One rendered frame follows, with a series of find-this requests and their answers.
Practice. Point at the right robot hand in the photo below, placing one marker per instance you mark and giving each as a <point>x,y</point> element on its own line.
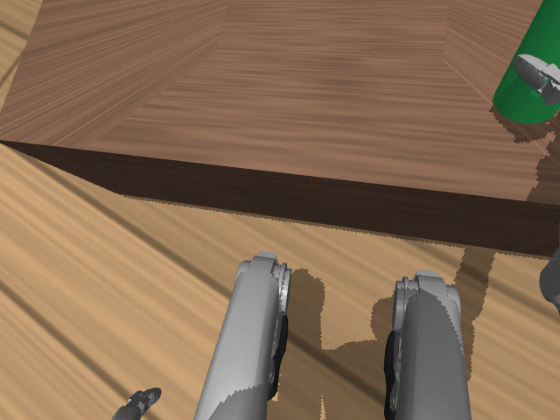
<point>535,73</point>

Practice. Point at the left robot foot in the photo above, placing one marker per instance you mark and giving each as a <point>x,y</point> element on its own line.
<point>277,358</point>

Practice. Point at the right robot arm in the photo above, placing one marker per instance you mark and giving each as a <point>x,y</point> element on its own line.
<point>550,279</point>

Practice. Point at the can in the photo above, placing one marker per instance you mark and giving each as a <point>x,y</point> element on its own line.
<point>514,98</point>

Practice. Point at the left robot hand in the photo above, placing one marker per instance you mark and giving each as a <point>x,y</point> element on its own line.
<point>138,404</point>

